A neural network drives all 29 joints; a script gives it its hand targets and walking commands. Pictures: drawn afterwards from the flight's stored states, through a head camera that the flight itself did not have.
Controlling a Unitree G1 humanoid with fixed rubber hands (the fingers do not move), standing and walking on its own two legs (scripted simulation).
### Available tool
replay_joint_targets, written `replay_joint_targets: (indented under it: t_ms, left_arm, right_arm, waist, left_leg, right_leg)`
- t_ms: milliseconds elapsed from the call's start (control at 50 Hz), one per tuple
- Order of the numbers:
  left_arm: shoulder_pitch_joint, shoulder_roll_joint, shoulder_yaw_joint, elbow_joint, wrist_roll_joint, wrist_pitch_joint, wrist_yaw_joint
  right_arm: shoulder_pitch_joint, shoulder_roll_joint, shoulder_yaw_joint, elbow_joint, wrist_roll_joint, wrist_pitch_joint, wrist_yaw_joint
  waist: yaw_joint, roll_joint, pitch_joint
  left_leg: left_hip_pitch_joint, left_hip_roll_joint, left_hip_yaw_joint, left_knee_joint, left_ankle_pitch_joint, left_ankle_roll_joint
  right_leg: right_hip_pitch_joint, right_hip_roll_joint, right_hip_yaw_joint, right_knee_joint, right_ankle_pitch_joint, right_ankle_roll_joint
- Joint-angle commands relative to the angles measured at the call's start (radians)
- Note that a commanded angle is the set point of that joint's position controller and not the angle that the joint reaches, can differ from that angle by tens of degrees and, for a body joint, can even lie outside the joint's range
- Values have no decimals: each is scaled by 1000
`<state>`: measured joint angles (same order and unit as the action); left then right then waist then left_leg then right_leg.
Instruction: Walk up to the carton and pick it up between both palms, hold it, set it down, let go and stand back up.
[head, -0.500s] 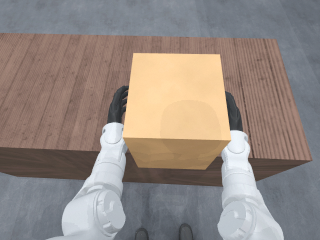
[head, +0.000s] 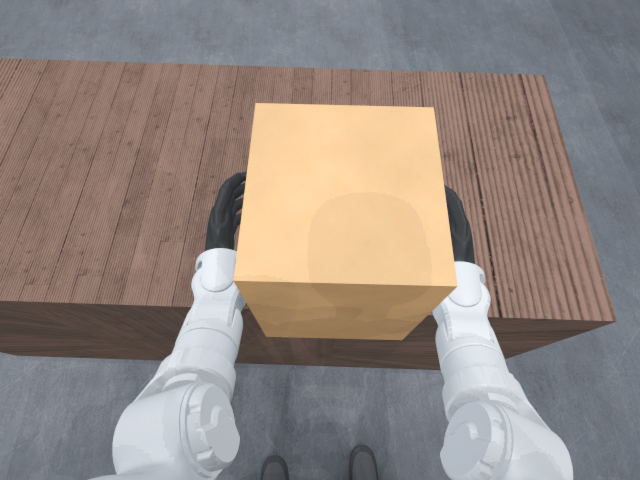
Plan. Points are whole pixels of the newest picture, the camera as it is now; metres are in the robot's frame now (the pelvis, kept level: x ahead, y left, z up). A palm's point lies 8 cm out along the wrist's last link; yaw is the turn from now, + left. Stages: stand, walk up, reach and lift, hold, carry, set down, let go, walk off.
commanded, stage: set down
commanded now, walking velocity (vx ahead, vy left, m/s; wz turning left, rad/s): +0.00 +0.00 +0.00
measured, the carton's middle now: (338, 237) +0.42 -0.03 -0.03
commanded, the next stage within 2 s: none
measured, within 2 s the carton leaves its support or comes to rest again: neither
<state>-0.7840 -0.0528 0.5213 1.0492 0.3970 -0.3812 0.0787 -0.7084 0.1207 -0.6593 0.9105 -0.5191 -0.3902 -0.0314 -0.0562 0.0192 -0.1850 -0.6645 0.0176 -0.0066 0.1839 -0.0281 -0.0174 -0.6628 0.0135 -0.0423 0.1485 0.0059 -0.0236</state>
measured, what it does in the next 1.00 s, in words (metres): stands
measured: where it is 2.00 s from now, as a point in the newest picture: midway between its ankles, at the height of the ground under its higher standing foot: outside the picture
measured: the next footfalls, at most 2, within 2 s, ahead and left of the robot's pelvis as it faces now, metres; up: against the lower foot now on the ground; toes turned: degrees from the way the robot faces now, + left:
none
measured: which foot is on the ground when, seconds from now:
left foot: down 0.00-1.00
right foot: down 0.00-1.00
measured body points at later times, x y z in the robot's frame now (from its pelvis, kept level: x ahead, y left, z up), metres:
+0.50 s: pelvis +0.00 +0.01 -0.01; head +0.15 -0.01 +0.41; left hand +0.45 +0.12 -0.03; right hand +0.41 -0.20 -0.04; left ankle -0.01 +0.13 -0.74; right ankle +0.00 -0.10 -0.74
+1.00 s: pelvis -0.02 +0.01 -0.01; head +0.08 -0.01 +0.43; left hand +0.46 +0.15 +0.05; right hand +0.42 -0.24 +0.05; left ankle -0.01 +0.13 -0.74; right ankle +0.00 -0.10 -0.74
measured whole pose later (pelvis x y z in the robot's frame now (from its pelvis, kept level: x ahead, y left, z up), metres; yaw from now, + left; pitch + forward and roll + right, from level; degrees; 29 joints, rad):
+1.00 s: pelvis -0.02 +0.01 -0.01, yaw -4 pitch +27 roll +0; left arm -0.87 0.20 0.05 1.17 -0.21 -0.28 0.07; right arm -0.81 -0.29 0.00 1.09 0.25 -0.25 -0.04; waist 0.00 0.03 -0.30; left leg -0.75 0.04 0.05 0.41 -0.14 -0.01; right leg -0.76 0.03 0.03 0.35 -0.07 -0.01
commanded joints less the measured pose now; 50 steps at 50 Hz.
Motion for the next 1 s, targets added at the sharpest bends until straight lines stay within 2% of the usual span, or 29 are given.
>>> replay_joint_targets:
  t_ms: [0,80,140,220,280,300,360,420,440,460,500,520,580,620,640,660,680,720,740,780,820,900,980]
  left_arm:
    - [-381,20,-111,-74,-45,-66,15]
    - [-369,96,-144,-61,-113,-66,36]
    - [-376,109,-177,-53,-158,-77,37]
    - [-351,110,-209,-46,-178,-84,33]
    - [-350,130,-230,-25,-206,-82,37]
    - [-366,156,-237,-36,-226,-82,39]
    - [-343,172,-267,14,-276,-88,38]
    - [-350,191,-290,61,-313,-103,38]
    - [-364,211,-307,26,-338,-103,39]
    - [-375,227,-312,82,-348,-108,37]
    - [-384,259,-323,34,-383,-110,37]
    - [-400,264,-334,60,-399,-116,32]
    - [-419,296,-371,30,-452,-123,29]
    - [-455,310,-406,82,-501,-122,23]
    - [-451,314,-418,91,-515,-115,19]
    - [-460,318,-434,45,-538,-107,21]
    - [-451,330,-436,77,-543,-93,17]
    - [-484,351,-454,44,-574,-84,9]
    - [-462,351,-452,27,-576,-68,5]
    - [-520,380,-463,54,-605,-60,-4]
    - [-498,372,-463,28,-590,-30,-6]
    - [-531,404,-463,-61,-608,45,-11]
    - [-532,435,-459,-92,-617,133,-18]
  right_arm:
    - [-394,-10,140,-30,76,-48,-19]
    - [-379,-96,212,-11,188,-62,-58]
    - [-375,-126,259,0,247,-78,-72]
    - [-357,-185,293,15,281,-106,-70]
    - [-364,-238,318,34,325,-110,-65]
    - [-383,-264,327,24,340,-111,-66]
    - [-359,-307,357,83,399,-111,-57]
    - [-385,-347,391,101,440,-119,-44]
    - [-401,-363,403,87,464,-117,-42]
    - [-413,-367,423,123,479,-114,-32]
    - [-420,-393,450,87,522,-109,-28]
    - [-431,-390,470,112,543,-101,-21]
    - [-450,-433,516,92,601,-87,-8]
    - [-488,-452,546,112,634,-72,2]
    - [-487,-462,564,120,656,-60,5]
    - [-490,-482,574,107,680,-51,5]
    - [-492,-492,591,120,695,-38,6]
    - [-513,-516,600,97,723,-24,1]
    - [-499,-527,607,85,730,-17,-2]
    - [-561,-543,607,76,724,-2,-2]
    - [-543,-549,624,70,739,20,-2]
    - [-587,-577,628,-8,774,86,-14]
    - [-597,-578,648,-34,781,173,-24]
  waist:
    - [14,49,-805]
    - [14,25,-938]
    - [-2,-6,-977]
    - [-14,-7,-1006]
    - [-13,1,-996]
    - [-12,-13,-1008]
    - [-13,3,-962]
    - [-4,-7,-925]
    - [-1,-10,-968]
    - [8,-15,-924]
    - [21,-25,-969]
    - [27,-25,-940]
    - [36,-27,-985]
    - [35,-37,-954]
    - [36,-31,-929]
    - [36,-26,-961]
    - [43,-29,-936]
    - [33,-26,-951]
    - [36,-29,-975]
    - [32,-47,-966]
    - [30,-34,-954]
    - [31,-55,-950]
    - [38,-74,-882]
  left_leg:
    - [176,-51,39,64,174,1]
    - [159,-49,56,106,259,4]
    - [113,-55,62,128,304,5]
    - [219,-50,51,173,399,-20]
    - [259,-46,49,205,416,-33]
    - [262,-46,48,216,415,-33]
    - [258,-37,46,227,375,-38]
    - [249,-32,43,244,340,-38]
    - [248,-34,45,246,345,-36]
    - [211,-32,45,243,295,-33]
    - [179,-39,58,242,278,-23]
    - [128,-42,59,236,235,-14]
    - [187,-43,56,257,258,-14]
    - [187,-37,52,273,217,-17]
    - [189,-36,52,270,207,-17]
    - [219,-36,48,278,229,-19]
    - [215,-36,51,281,211,-17]
    - [222,-40,46,292,221,-19]
    - [244,-40,50,295,245,-18]
    - [209,-40,42,300,203,-16]
    - [264,-38,42,293,236,-22]
    - [341,-41,39,284,253,-19]
    - [357,-37,33,241,198,-10]
  right_leg:
    - [528,16,26,178,478,41]
    - [586,24,42,221,636,37]
    - [628,28,40,264,736,50]
    - [529,46,27,253,715,48]
    - [452,53,21,247,663,48]
    - [440,55,21,247,653,49]
    - [393,55,26,257,596,52]
    - [357,52,29,268,552,60]
    - [382,53,36,276,571,61]
    - [363,50,32,287,529,65]
    - [427,47,49,311,573,75]
    - [437,39,58,319,565,83]
    - [403,46,51,333,533,91]
    - [346,44,52,327,449,90]
    - [352,43,55,319,440,88]
    - [355,43,54,321,447,89]
    - [351,41,61,317,428,87]
    - [343,42,57,319,425,88]
    - [374,41,64,312,446,87]
    - [336,40,49,321,402,96]
    - [365,42,48,304,407,92]
    - [387,51,43,275,402,94]
    - [450,43,39,234,342,87]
